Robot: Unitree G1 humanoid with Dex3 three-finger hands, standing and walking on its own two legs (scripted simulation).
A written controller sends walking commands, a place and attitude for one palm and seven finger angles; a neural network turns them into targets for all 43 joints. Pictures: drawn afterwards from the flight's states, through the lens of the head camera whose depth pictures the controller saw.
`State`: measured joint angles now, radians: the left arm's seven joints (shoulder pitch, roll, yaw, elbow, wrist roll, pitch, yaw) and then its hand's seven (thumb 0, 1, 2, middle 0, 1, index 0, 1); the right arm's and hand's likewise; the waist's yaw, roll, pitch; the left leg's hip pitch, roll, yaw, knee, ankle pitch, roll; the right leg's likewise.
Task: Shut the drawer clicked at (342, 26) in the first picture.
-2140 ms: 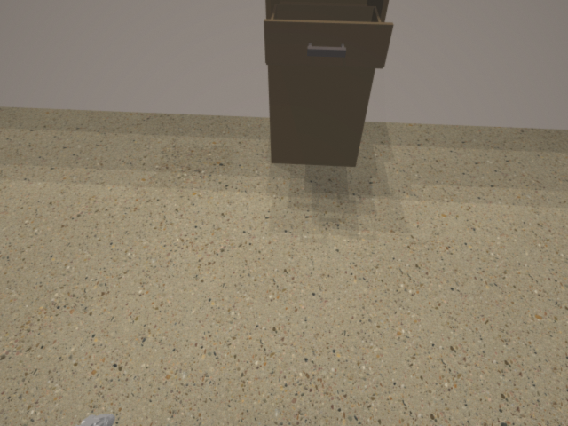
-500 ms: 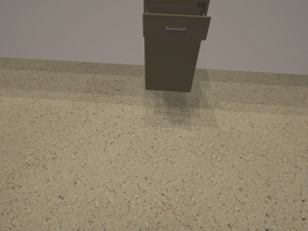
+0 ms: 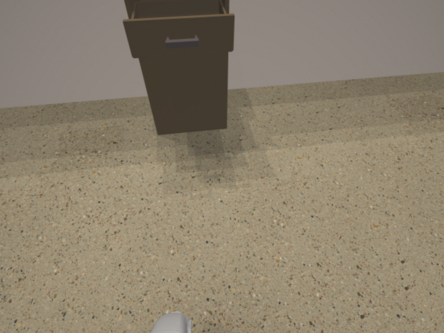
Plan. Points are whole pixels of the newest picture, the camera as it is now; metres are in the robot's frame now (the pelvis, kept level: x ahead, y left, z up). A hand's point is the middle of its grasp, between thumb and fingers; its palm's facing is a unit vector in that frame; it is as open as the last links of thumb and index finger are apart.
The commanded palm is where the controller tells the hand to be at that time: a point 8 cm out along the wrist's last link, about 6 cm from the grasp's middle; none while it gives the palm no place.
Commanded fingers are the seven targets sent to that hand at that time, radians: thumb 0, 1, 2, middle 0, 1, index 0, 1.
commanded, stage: walk to a spot facing it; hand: left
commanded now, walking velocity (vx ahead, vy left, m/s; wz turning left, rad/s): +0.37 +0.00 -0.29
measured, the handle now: (182, 40) +1.11 +0.24 -0.01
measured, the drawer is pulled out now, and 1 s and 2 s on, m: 0.28 0.28 0.28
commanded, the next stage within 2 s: turn to face it in 1.08 s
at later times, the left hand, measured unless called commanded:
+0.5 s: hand (130, 257) +0.30 +0.25 -0.17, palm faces -0.15 -0.97 -0.17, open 7.4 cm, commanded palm none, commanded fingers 0.00 0.90 0.90 -0.20 -0.30 -0.20 -0.30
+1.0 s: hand (205, 178) +0.55 +0.10 -0.16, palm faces -0.36 -0.91 -0.21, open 7.2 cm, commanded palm none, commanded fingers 0.00 0.90 0.90 -0.20 -0.30 -0.20 -0.30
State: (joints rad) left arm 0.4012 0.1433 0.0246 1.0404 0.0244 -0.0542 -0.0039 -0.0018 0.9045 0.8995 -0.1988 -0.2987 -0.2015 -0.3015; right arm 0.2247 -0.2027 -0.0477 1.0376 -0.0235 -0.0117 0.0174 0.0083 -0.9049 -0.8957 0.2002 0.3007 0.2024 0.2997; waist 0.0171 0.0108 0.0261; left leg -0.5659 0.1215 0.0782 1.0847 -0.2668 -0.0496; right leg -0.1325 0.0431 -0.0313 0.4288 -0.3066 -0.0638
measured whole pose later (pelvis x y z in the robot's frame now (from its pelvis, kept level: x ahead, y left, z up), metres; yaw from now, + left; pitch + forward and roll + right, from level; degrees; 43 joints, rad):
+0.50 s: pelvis +0.21 +0.07 +0.00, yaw -13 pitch -1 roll +0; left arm 0.24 0.22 0.09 0.99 0.04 0.01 -0.03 0.00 0.91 0.90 -0.19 -0.30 -0.19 -0.30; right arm 0.30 -0.18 -0.06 1.04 -0.02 -0.09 -0.02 -0.02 -0.94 -0.90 0.20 0.30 0.21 0.30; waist 0.02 -0.05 0.02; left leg -0.17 0.05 0.27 0.43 -0.25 0.06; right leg -0.61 -0.10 -0.04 1.16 -0.20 0.00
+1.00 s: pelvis +0.39 -0.04 -0.01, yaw -23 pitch -2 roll -1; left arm 0.18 0.17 0.07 0.99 0.01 -0.05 0.01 -0.02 0.94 0.90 -0.20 -0.30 -0.20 -0.30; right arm 0.34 -0.14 -0.04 1.07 -0.02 -0.02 0.00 0.01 -0.91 -0.90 0.20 0.30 0.20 0.30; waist -0.05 0.02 0.05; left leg -0.49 0.17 0.09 1.17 -0.34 -0.04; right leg -0.25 0.03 -0.13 0.50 -0.22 -0.08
